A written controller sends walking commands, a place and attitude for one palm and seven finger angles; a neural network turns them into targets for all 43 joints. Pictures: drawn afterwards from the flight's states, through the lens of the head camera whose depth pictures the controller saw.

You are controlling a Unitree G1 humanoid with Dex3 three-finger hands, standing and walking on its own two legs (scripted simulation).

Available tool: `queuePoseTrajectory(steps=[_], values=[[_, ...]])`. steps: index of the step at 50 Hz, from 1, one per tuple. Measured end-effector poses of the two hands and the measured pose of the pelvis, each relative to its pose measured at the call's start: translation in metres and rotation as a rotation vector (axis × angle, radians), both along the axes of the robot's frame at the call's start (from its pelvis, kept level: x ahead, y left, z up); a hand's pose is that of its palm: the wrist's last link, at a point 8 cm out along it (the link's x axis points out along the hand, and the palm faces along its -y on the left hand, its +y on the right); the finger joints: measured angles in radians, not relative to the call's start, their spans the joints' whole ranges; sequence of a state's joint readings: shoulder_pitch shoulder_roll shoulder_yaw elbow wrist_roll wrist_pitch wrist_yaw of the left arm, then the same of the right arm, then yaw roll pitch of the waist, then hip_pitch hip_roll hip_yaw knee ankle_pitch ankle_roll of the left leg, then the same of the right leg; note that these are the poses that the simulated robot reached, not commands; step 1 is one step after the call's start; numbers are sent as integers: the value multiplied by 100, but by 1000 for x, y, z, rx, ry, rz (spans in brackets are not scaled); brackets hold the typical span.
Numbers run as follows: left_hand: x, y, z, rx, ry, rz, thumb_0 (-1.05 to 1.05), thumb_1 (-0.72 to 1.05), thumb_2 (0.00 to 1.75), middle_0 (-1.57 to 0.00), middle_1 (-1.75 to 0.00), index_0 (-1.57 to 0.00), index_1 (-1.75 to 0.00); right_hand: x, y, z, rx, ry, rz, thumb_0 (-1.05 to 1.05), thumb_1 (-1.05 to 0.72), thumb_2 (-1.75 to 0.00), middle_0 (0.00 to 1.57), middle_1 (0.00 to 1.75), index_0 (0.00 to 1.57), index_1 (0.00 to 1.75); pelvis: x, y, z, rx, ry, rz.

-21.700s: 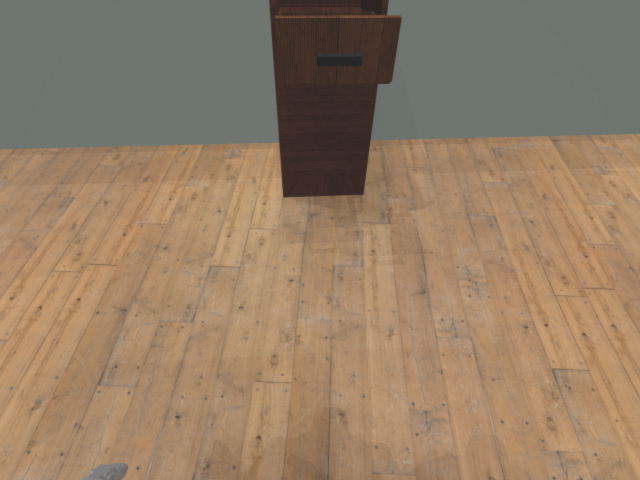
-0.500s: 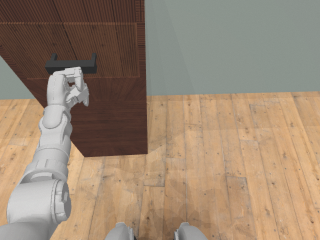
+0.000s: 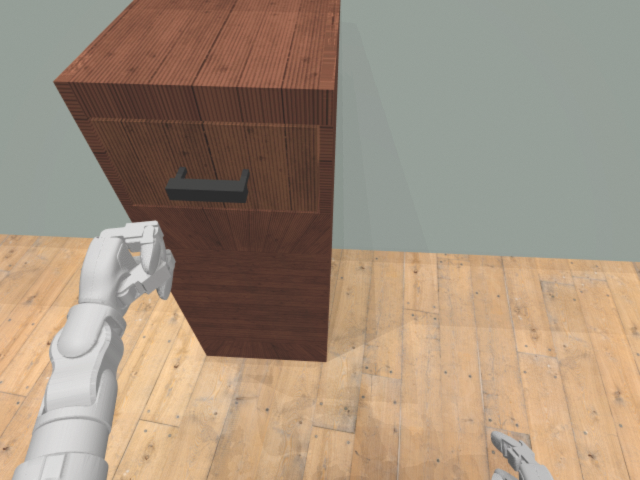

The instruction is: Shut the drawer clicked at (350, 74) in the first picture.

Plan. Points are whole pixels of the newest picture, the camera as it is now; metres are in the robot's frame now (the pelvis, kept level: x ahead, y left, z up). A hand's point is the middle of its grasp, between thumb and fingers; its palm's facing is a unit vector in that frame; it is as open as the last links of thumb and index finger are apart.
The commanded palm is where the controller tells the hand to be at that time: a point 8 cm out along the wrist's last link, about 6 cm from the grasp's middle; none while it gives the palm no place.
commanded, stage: draw the hand back to the body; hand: left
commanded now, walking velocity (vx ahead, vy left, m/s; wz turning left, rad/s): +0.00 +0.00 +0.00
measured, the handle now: (210, 181) +0.55 +0.19 +0.05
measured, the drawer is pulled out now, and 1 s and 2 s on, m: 0.00 0.00 0.00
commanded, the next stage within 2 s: step back with the hand held close in 0.98 s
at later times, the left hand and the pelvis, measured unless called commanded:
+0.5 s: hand (77, 330) +0.24 +0.23 +0.15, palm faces +0.31 -0.90 -0.30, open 3.3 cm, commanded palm +0.19 +0.27 +0.17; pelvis -0.01 +0.01 +0.03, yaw -1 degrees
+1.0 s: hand out of the picture +0.17 +0.24 +0.19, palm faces +0.41 -0.83 -0.38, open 3.2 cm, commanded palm +0.13 +0.28 +0.20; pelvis -0.01 +0.00 +0.03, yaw +0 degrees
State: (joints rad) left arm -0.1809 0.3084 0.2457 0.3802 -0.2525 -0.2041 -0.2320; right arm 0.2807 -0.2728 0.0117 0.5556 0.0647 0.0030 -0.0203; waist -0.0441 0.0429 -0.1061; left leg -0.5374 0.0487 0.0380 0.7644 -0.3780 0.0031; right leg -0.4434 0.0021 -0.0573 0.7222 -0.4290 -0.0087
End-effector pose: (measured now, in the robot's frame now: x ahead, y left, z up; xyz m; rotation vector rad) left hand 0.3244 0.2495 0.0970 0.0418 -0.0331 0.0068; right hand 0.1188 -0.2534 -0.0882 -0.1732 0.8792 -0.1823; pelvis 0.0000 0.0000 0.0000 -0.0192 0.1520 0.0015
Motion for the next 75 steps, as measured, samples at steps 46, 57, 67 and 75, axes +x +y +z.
queuePoseTrajectory(steps=[46, 57, 67, 75], values=[[-195, 30, 115, 412, -150, 385, 1, 89, 90, -140, -160, -141, -160, 56, 33, 44, 16, -246, 121, 1, -90, -90, 20, 30, 20, 30, -4, 4, 29, 14, -230, -7], [-185, 26, 102, 378, -114, 381, 1, 89, 90, -141, -160, -141, -160, 54, 36, 43, 15, -231, 130, 1, -90, -90, 20, 30, 21, 30, -4, 1, 29, 14, -222, -9], [-167, 34, 103, 463, -119, 279, 1, 89, 90, -140, -160, -141, -160, 29, 22, 41, -15, -141, 29, 1, -90, -90, 20, 30, 21, 30, -15, 12, 28, 6, -161, -37], [-192, 40, 97, 483, -98, 206, 1, 89, 90, -140, -160, -140, -160, -3, 24, 44, -65, -94, -4, 1, -91, -90, 20, 30, 20, 30, -38, 21, 24, 4, -147, -35]])
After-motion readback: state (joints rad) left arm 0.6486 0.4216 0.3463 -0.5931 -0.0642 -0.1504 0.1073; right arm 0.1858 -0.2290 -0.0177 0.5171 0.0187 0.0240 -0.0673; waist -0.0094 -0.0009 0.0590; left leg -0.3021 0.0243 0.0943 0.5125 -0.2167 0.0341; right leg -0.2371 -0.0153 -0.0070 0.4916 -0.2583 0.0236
